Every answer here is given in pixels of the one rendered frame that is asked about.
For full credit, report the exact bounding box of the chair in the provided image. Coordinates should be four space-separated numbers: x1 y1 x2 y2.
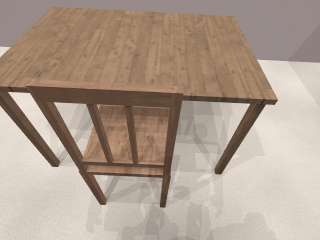
25 79 184 208

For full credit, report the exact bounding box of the table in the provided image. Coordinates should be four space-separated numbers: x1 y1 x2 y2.
0 6 278 175

